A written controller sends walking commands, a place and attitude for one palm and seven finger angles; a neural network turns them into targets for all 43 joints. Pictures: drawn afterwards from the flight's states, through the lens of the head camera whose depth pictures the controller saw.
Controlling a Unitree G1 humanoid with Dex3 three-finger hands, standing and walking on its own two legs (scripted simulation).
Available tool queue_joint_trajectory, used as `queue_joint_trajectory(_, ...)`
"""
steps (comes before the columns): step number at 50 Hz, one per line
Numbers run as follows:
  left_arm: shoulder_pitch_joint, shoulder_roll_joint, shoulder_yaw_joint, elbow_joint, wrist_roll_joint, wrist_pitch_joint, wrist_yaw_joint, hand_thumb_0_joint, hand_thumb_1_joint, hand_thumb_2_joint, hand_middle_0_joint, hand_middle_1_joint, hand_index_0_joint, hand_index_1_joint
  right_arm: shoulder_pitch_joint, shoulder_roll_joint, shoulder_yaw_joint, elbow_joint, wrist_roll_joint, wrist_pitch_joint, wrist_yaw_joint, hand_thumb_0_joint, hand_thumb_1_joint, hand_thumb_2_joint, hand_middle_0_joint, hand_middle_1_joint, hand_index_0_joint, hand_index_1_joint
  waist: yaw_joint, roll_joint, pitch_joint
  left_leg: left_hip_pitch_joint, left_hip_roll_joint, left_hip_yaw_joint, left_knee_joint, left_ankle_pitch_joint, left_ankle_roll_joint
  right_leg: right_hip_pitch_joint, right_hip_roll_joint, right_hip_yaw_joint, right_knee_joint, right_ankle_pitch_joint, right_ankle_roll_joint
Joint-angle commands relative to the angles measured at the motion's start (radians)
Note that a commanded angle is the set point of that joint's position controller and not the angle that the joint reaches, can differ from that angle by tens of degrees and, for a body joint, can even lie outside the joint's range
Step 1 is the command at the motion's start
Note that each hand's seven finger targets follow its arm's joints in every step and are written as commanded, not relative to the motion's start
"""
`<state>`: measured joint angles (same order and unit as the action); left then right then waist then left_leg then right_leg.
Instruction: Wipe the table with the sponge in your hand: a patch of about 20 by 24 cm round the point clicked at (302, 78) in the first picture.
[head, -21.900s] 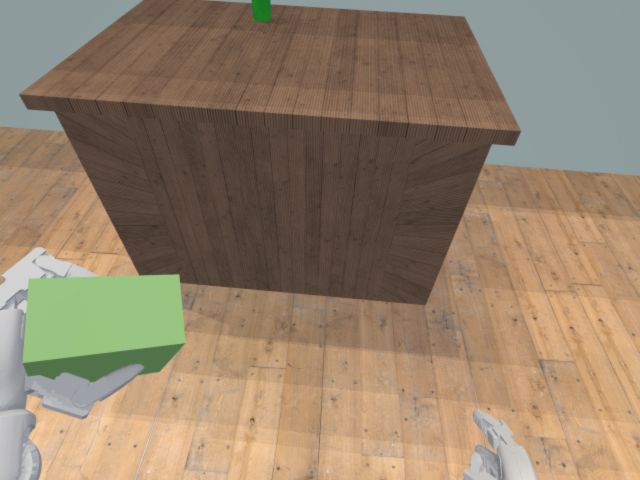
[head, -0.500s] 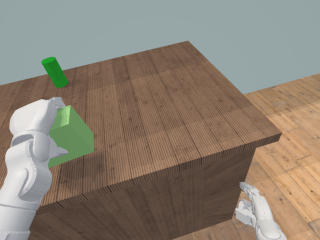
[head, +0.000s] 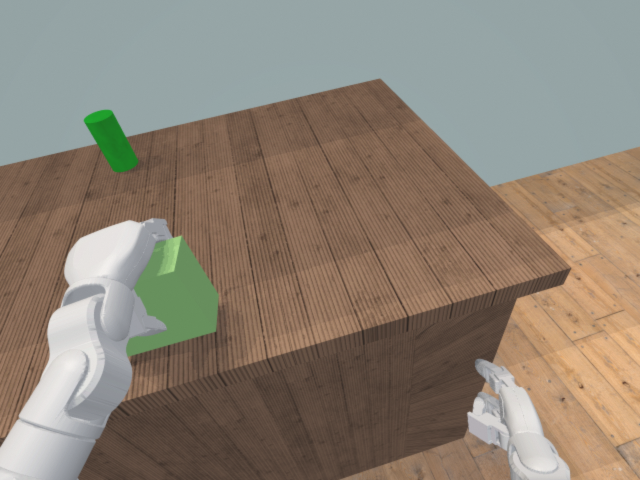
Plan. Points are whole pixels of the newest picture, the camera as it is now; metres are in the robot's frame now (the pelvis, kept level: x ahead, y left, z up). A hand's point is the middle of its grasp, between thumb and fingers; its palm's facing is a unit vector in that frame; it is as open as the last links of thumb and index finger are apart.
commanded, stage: move the sponge above the wiping area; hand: left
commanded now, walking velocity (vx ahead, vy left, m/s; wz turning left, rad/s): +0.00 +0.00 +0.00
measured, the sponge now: (158, 307) +0.27 +0.26 +0.10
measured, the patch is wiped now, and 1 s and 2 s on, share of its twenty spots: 0.05 0.15 0.25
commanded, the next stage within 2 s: lower the sponge onto the table in 0.22 s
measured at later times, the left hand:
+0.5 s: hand (142, 298) +0.26 +0.26 +0.13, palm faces -0.02 -0.10 -0.99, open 10.3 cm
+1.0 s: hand (146, 290) +0.27 +0.26 +0.14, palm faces +0.04 -0.04 -1.00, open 10.3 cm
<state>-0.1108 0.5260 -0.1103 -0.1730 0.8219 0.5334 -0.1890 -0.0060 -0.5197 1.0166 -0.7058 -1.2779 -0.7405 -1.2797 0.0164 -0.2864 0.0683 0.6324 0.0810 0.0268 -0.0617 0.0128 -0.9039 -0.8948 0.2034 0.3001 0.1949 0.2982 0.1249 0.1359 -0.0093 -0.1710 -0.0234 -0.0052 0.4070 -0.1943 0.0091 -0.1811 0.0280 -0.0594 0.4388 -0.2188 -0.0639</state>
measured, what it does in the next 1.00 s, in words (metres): stands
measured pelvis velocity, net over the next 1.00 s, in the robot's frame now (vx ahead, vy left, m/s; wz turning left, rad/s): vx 0.00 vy -0.01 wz -0.01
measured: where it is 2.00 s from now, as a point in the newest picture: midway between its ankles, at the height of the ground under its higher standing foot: outside the picture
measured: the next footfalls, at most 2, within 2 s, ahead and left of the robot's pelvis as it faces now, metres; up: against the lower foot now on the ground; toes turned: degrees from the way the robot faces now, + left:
none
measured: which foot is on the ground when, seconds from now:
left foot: down 0.00-1.00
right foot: down 0.00-1.00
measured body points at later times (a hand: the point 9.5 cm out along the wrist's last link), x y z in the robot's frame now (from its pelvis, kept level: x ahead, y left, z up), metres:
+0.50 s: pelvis +0.00 -0.01 +0.00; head -0.01 -0.07 +0.44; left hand +0.26 +0.26 +0.19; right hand +0.26 -0.22 -0.08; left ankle +0.02 +0.12 -0.74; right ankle +0.01 -0.08 -0.74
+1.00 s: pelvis +0.00 -0.01 +0.00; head -0.02 -0.06 +0.44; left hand +0.26 +0.26 +0.19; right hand +0.24 -0.21 -0.09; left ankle +0.02 +0.12 -0.74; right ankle +0.01 -0.08 -0.74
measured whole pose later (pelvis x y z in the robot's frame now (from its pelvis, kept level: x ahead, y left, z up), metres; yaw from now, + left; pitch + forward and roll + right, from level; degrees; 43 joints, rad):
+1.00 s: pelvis +0.00 -0.01 +0.00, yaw +0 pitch -4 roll +1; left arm -0.08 0.57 -0.12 -0.14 0.87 0.37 -0.14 -0.01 -0.52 1.02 -0.70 -1.28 -0.74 -1.28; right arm 0.05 -0.27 0.06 0.66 0.05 -0.01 -0.09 0.01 -0.90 -0.89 0.20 0.30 0.20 0.30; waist 0.14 0.11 0.00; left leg -0.15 -0.01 0.00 0.43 -0.21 0.00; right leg -0.17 0.04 -0.06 0.46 -0.23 -0.08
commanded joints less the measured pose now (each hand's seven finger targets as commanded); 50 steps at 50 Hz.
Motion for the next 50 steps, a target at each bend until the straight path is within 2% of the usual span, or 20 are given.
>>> queue_joint_trajectory(1, -0.497, 0.405, 0.242, -0.361, 0.128, -0.097, 0.107, 0.0, 0.1, 1.3, -1.2, -1.6, -1.2, -1.6, -0.234, -0.058, -0.026, -0.189, -0.038, -0.08, -0.015, 0.0, -0.9, -0.9, 0.2, 0.3, 0.2, 0.3, 0.025, -0.049, -0.345, 0.092, -0.017, -0.055, -0.023, 0.212, 0.037, 0.149, -0.029, 0.125, -0.042, 0.132, -0.022)
queue_joint_trajectory(2, -0.479, 0.44, 0.29, -0.306, 0.144, -0.11, 0.14, 0.0, 0.1, 1.3, -1.2, -1.6, -1.2, -1.6, -0.211, -0.056, -0.03, -0.165, -0.043, -0.087, -0.016, 0.0, -0.9, -0.9, 0.2, 0.3, 0.2, 0.3, 0.031, -0.053, -0.327, 0.095, -0.017, -0.059, -0.028, 0.229, 0.03, 0.141, -0.023, 0.138, -0.053, 0.131, -0.029)
queue_joint_trajectory(4, -0.481, 0.407, 0.284, -0.233, 0.129, -0.114, 0.183, 0.0, 0.1, 1.3, -1.2, -1.6, -1.2, -1.6, -0.204, -0.052, -0.032, -0.141, -0.037, -0.082, -0.014, 0.0, -0.9, -0.9, 0.2, 0.3, 0.2, 0.3, 0.031, -0.045, -0.263, 0.087, -0.018, -0.059, -0.045, 0.228, 0.02, 0.129, -0.016, 0.157, -0.079, 0.131, -0.038)
queue_joint_trajectory(5, -0.501, 0.447, 0.322, -0.218, 0.113, -0.102, 0.201, 0.0, 0.1, 1.3, -1.2, -1.6, -1.2, -1.6, -0.227, -0.061, -0.035, -0.136, -0.027, -0.089, -0.015, 0.0, -0.9, -0.9, 0.2, 0.3, 0.2, 0.3, 0.041, -0.013, -0.252, 0.097, -0.021, -0.067, -0.049, 0.205, 0.021, 0.122, -0.007, 0.212, -0.095, 0.104, -0.054)
queue_joint_trajectory(7, -0.48, 0.369, 0.282, -0.125, 0.056, -0.082, 0.214, 0.0, 0.1, 1.3, -1.2, -1.6, -1.2, -1.6, -0.222, -0.057, -0.039, -0.117, -0.018, -0.08, -0.008, 0.0, -0.9, -0.9, 0.2, 0.3, 0.2, 0.3, 0.031, -0.042, -0.212, 0.074, -0.017, -0.052, -0.05, 0.203, 0.012, 0.12, -0.019, 0.171, -0.104, 0.117, -0.036)
queue_joint_trajectory(10, -0.383, 0.349, 0.28, -0.056, 0.008, -0.026, 0.17, 0.0, 0.1, 1.3, -1.2, -1.6, -1.2, -1.6, -0.266, -0.071, -0.033, -0.122, -0.006, -0.068, -0.003, 0.0, -0.9, -0.9, 0.2, 0.3, 0.2, 0.3, 0.037, -0.04, -0.181, 0.047, -0.018, -0.047, -0.047, 0.194, 0.01, 0.116, -0.028, 0.19, -0.103, 0.15, -0.03)
queue_joint_trajectory(13, -0.22, 0.245, 0.194, -0.023, -0.024, 0.012, 0.087, 0.0, 0.1, 1.3, -1.2, -1.6, -1.2, -1.6, -0.238, -0.081, -0.037, -0.15, -0.002, -0.041, 0.003, 0.0, -0.9, -0.9, 0.2, 0.3, 0.2, 0.3, 0.013, -0.139, -0.18, 0.005, -0.004, -0.027, -0.016, 0.189, 0.016, 0.126, -0.05, 0.142, -0.082, 0.218, 0.003)
queue_joint_trajectory(16, -0.123, 0.184, 0.135, -0.077, -0.037, 0.019, 0.024, 0.0, 0.1, 1.3, -1.2, -1.6, -1.2, -1.6, -0.241, -0.08, -0.031, -0.188, 0.01, -0.035, 0.01, 0.0, -0.9, -0.9, 0.2, 0.3, 0.2, 0.3, -0.004, -0.153, -0.197, -0.008, 0.001, -0.02, 0.01, 0.166, 0.025, 0.116, -0.057, 0.129, -0.063, 0.229, 0.013)
queue_joint_trajectory(19, -0.231, 0.29, 0.182, -0.158, 0.001, -0.017, 0.011, 0.0, 0.1, 1.3, -1.2, -1.6, -1.2, -1.6, -0.228, -0.084, -0.033, -0.188, 0.005, -0.038, -0.003, 0.0, -0.9, -0.9, 0.2, 0.3, 0.2, 0.3, -0.021, -0.17, -0.211, 0.007, -0.006, -0.031, 0.022, 0.137, 0.037, 0.089, -0.056, 0.14, -0.057, 0.18, 0.022)
queue_joint_trajectory(22, -0.407, 0.42, 0.249, -0.315, 0.084, -0.093, 0.049, 0.0, 0.1, 1.3, -1.2, -1.6, -1.2, -1.6, -0.23, -0.07, -0.032, -0.191, -0.022, -0.075, -0.021, 0.0, -0.9, -0.9, 0.2, 0.3, 0.2, 0.3, 0.001, -0.06, -0.313, 0.077, -0.024, -0.044, 0.03, 0.193, 0.043, 0.11, -0.051, 0.156, -0.043, 0.164, 0.001)
queue_joint_trajectory(25, -0.433, 0.522, 0.366, -0.358, 0.109, -0.163, 0.121, 0.0, 0.1, 1.3, -1.2, -1.6, -1.2, -1.6, -0.213, -0.062, -0.033, -0.174, -0.035, -0.102, -0.034, 0.0, -0.9, -0.9, 0.2, 0.3, 0.2, 0.3, 0.028, 0.003, -0.311, 0.113, -0.028, -0.06, 0.016, 0.226, 0.038, 0.118, -0.032, 0.2, -0.062, 0.166, -0.03)
queue_joint_trajectory(26, -0.426, 0.458, 0.331, -0.295, 0.1, -0.174, 0.144, 0.0, 0.1, 1.3, -1.2, -1.6, -1.2, -1.6, -0.184, -0.05, -0.035, -0.16, -0.044, -0.106, -0.039, 0.0, -0.9, -0.9, 0.2, 0.3, 0.2, 0.3, 0.022, -0.026, -0.275, 0.095, -0.026, -0.049, 0.007, 0.22, 0.034, 0.118, -0.037, 0.163, -0.068, 0.144, -0.027)
queue_joint_trajectory(30, -0.463, 0.403, 0.307, -0.101, 0.049, -0.121, 0.187, 0.0, 0.1, 1.3, -1.2, -1.6, -1.2, -1.6, -0.235, -0.065, -0.042, -0.122, -0.013, -0.095, -0.024, 0.0, -0.9, -0.9, 0.2, 0.3, 0.2, 0.3, 0.024, 0.016, -0.154, 0.061, -0.021, -0.058, -0.031, 0.132, 0.011, 0.06, -0.027, 0.218, -0.122, 0.036, -0.041)
queue_joint_trajectory(34, -0.334, 0.285, 0.217, 0.006, -0.006, -0.057, 0.124, 0.0, 0.1, 1.3, -1.2, -1.6, -1.2, -1.6, -0.227, -0.078, -0.043, -0.126, -0.005, -0.067, -0.018, 0.0, -0.9, -0.9, 0.2, 0.3, 0.2, 0.3, 0.011, -0.098, -0.145, 0.01, -0.011, -0.038, -0.032, 0.115, 0.012, 0.076, -0.048, 0.151, -0.112, 0.074, -0.003)
queue_joint_trajectory(37, -0.213, 0.191, 0.129, -0.025, -0.016, -0.035, 0.061, 0.0, 0.1, 1.3, -1.2, -1.6, -1.2, -1.6, -0.23, -0.074, -0.038, -0.162, 0.005, -0.064, -0.008, 0.0, -0.9, -0.9, 0.2, 0.3, 0.2, 0.3, -0.001, -0.126, -0.181, 0.004, -0.003, -0.03, -0.015, 0.109, 0.018, 0.081, -0.056, 0.128, -0.092, 0.098, 0.009)
queue_joint_trajectory(41, -0.251, 0.237, 0.132, -0.11, 0.026, -0.052, 0.027, 0.0, 0.1, 1.3, -1.2, -1.6, -1.2, -1.6, -0.231, -0.078, -0.031, -0.187, -0.002, -0.064, -0.011, 0.0, -0.9, -0.9, 0.2, 0.3, 0.2, 0.3, -0.011, -0.15, -0.212, 0.008, -0.004, -0.036, -0.003, 0.082, 0.032, 0.076, -0.054, 0.127, -0.078, 0.057, 0.01)
queue_joint_trajectory(44, -0.374, 0.392, 0.239, -0.188, 0.102, -0.106, 0.056, 0.0, 0.1, 1.3, -1.2, -1.6, -1.2, -1.6, -0.216, -0.077, -0.033, -0.17, -0.025, -0.069, -0.018, 0.0, -0.9, -0.9, 0.2, 0.3, 0.2, 0.3, 0.002, -0.121, -0.262, 0.041, -0.017, -0.044, 0.002, 0.134, 0.037, 0.096, -0.047, 0.14, -0.065, 0.089, 0.003)
queue_joint_trajectory(45, -0.431, 0.447, 0.287, -0.264, 0.107, -0.134, 0.079, 0.0, 0.1, 1.3, -1.2, -1.6, -1.2, -1.6, -0.241, -0.071, -0.028, -0.184, -0.025, -0.084, -0.023, 0.0, -0.9, -0.9, 0.2, 0.3, 0.2, 0.3, 0.015, -0.06, -0.288, 0.063, -0.02, -0.058, -0.002, 0.139, 0.037, 0.109, -0.037, 0.177, -0.067, 0.072, -0.013)
queue_joint_trajectory(48, -0.405, 0.39, 0.291, -0.184, 0.101, -0.186, 0.152, 0.0, 0.1, 1.3, -1.2, -1.6, -1.2, -1.6, -0.174, -0.055, -0.037, -0.147, -0.04, -0.101, -0.03, 0.0, -0.9, -0.9, 0.2, 0.3, 0.2, 0.3, 0.017, -0.058, -0.253, 0.077, -0.022, -0.05, -0.015, 0.179, 0.03, 0.106, -0.031, 0.142, -0.085, 0.099, -0.021)
queue_joint_trajectory(50, -0.404, 0.407, 0.326, -0.158, 0.083, -0.178, 0.186, 0.0, 0.1, 1.3, -1.2, -1.6, -1.2, -1.6, -0.205, -0.058, -0.041, -0.139, -0.026, -0.106, -0.025, 0.0, -0.9, -0.9, 0.2, 0.3, 0.2, 0.3, 0.03, -0.01, -0.219, 0.082, -0.023, -0.06, -0.023, 0.166, 0.023, 0.089, -0.021, 0.196, -0.1, 0.082, -0.038)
